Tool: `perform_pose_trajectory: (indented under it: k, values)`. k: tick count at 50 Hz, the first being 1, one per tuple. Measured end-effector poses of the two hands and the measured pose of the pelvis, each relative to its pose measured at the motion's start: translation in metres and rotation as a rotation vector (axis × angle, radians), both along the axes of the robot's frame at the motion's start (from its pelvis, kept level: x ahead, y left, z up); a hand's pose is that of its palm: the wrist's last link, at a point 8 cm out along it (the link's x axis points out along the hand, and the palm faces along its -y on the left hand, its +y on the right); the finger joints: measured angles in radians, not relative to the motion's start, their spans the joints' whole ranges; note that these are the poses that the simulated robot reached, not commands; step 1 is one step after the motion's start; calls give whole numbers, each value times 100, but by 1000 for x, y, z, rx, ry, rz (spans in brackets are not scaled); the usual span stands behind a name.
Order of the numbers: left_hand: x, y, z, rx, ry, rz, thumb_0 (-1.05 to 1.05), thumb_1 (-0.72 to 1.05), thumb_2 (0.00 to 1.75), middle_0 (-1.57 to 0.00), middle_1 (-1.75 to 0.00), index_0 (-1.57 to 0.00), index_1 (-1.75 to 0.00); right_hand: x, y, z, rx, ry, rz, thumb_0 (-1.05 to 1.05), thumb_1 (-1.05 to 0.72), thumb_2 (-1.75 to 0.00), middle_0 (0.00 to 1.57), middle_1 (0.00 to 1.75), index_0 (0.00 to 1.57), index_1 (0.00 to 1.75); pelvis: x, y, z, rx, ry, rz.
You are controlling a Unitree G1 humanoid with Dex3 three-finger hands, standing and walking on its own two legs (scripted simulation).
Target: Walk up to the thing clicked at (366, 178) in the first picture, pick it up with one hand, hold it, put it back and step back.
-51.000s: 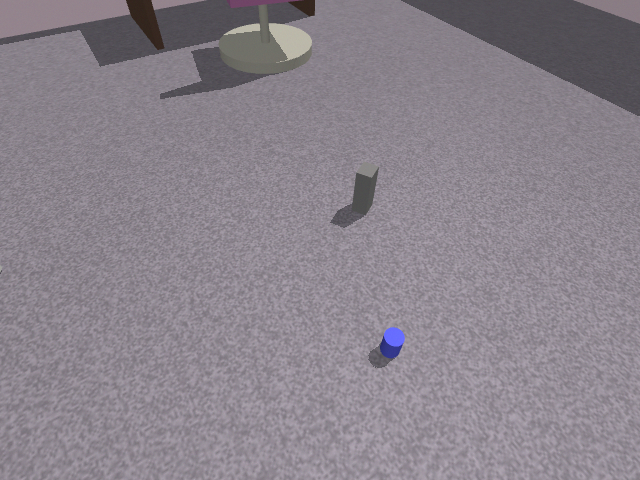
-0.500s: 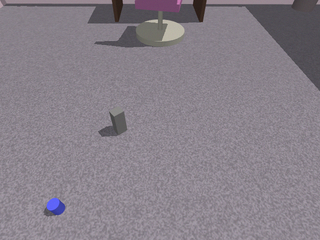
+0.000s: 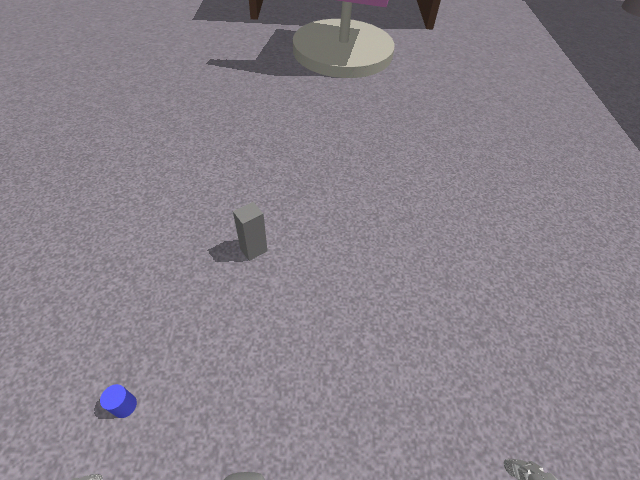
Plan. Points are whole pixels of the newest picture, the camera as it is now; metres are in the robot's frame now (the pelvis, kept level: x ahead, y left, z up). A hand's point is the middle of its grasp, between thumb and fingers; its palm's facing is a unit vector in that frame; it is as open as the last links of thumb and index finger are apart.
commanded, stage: step back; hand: left
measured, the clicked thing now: (251, 232) +0.97 +0.23 -0.65
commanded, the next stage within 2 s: stand in 0.06 s
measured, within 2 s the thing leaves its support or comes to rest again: neither
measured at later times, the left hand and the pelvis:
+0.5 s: hand out of the picture +0.07 +0.25 -0.14, palm faces -0.03 -0.94 -0.34, open 7.4 cm; pelvis -0.01 +0.00 +0.02, yaw +0 degrees
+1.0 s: hand out of the picture +0.06 +0.25 -0.14, palm faces -0.03 -0.94 -0.34, open 7.4 cm; pelvis +0.00 -0.01 +0.02, yaw +0 degrees
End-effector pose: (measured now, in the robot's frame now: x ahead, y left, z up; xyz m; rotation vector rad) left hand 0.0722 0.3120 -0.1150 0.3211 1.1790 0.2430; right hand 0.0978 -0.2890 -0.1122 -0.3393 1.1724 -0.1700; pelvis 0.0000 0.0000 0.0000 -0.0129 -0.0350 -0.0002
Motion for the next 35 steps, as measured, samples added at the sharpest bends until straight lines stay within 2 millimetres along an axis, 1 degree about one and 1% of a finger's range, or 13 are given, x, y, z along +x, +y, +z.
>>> perform_pose_trajectory:
  k: [3,6,9,12,17,29,35]
  values:
    - [5,0,3,-3,-6,-7,0,90,90,-20,-30,-20,-30,13,5,4,11,-29,5,1,-90,-90,21,30,20,30,2,1,3,1,1,-2]
    - [8,-2,7,-10,-4,-10,0,90,90,-20,-30,-20,-30,22,8,8,22,-55,17,1,-90,-90,21,30,20,30,3,3,7,2,-5,0]
    - [9,-7,11,-20,-2,-18,0,90,90,-20,-30,-20,-30,26,9,12,30,-70,19,0,-90,-90,21,30,21,30,4,3,11,3,-9,1]
    - [7,-10,13,-26,5,-26,0,90,90,-20,-30,-20,-30,24,7,15,32,-75,16,0,-90,-90,21,30,20,30,3,3,14,6,-14,1]
    - [2,-15,15,-32,11,-29,0,90,90,-20,-30,-20,-30,11,0,17,29,-53,-2,0,-90,-90,21,30,20,30,-1,0,17,7,-22,2]
    - [-16,-19,15,-33,52,-30,0,90,90,-20,-30,-20,-30,-38,-14,12,16,48,-48,1,-90,-90,21,30,20,30,-11,-5,20,7,-21,5]
    - [-24,-20,15,-30,78,-28,0,90,90,-20,-30,-20,-30,-53,-16,9,19,88,-61,1,-90,-90,21,30,20,30,-12,-7,20,7,-9,6]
